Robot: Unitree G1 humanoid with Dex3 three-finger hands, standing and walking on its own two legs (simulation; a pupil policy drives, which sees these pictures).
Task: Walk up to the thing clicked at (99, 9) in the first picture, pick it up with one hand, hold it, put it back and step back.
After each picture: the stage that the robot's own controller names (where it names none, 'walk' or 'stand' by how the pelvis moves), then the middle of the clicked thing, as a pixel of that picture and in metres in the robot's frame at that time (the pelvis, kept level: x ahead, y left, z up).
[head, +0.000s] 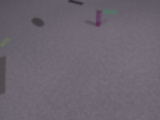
stand; (98, 17) +1.82 -0.12 -0.65
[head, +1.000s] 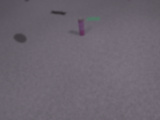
walk; (81, 26) +1.68 +0.23 -0.64
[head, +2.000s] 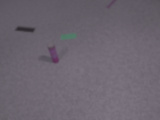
walk; (53, 53) +1.07 +0.43 -0.65
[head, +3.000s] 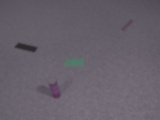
walk; (54, 88) +0.67 +0.33 -0.64
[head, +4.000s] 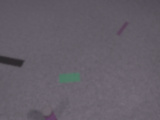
walk; (50, 116) +0.40 +0.26 -0.63
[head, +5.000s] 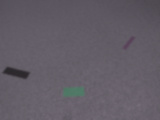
stand; out of the picture +0.34 +0.26 -0.65
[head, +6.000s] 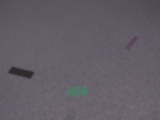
stand; out of the picture +0.37 +0.25 -0.66
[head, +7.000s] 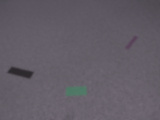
stand; out of the picture +0.37 +0.26 -0.66
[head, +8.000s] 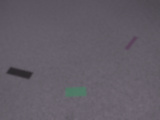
stand; out of the picture +0.35 +0.26 -0.66
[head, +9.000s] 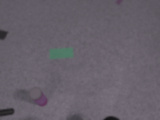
go down; (39, 97) +0.39 +0.26 -0.53
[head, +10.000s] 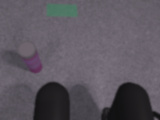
go down; (32, 59) +0.45 +0.26 -0.27
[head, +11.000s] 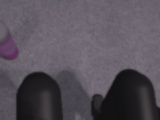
close in; (4, 43) +0.44 +0.28 -0.20
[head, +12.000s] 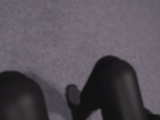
close; out of the picture +0.43 +0.31 -0.16
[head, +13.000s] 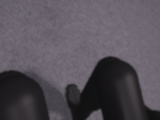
lift; out of the picture +0.41 +0.31 -0.16
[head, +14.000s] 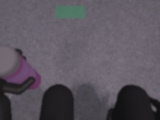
lift; (20, 72) +0.33 +0.24 -0.03
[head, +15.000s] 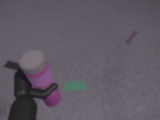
hold; (44, 82) +0.32 +0.16 +0.05
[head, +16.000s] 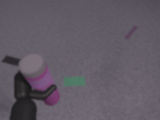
hold; (43, 83) +0.33 +0.17 +0.02
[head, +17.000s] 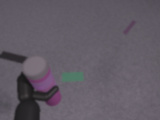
crouch; (45, 84) +0.33 +0.16 +0.00
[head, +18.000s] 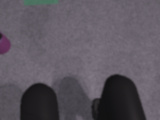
crouch; out of the picture +0.47 +0.28 -0.07
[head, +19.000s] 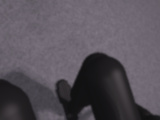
lower; out of the picture +0.46 +0.32 -0.17
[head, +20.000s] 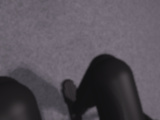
lower; out of the picture +0.46 +0.33 -0.17
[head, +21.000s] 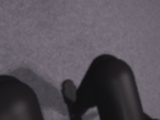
lower; out of the picture +0.46 +0.33 -0.17
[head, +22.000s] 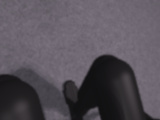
lower; out of the picture +0.45 +0.33 -0.17
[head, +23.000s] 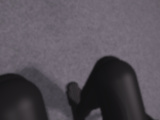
loosen; out of the picture +0.44 +0.30 -0.17
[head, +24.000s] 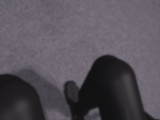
withdraw; out of the picture +0.44 +0.30 -0.17
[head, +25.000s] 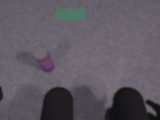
walk; (45, 60) +0.47 +0.23 -0.34
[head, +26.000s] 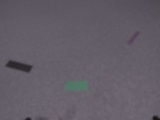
stand; out of the picture +0.39 +0.21 -0.60
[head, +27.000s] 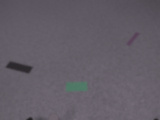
stand; out of the picture +0.40 +0.22 -0.60
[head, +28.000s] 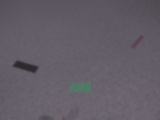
stand; out of the picture +0.40 +0.21 -0.64
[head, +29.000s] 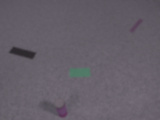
walk; (61, 108) +0.43 +0.18 -0.63
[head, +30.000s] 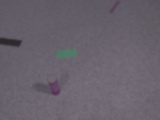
walk; (54, 85) +0.57 +0.25 -0.63
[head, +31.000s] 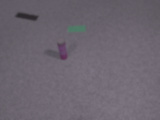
walk; (62, 49) +0.92 +0.26 -0.62
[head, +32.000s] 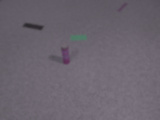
stand; (65, 54) +1.04 +0.25 -0.64
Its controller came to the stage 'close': yes
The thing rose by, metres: 0.67
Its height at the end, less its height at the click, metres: +0.00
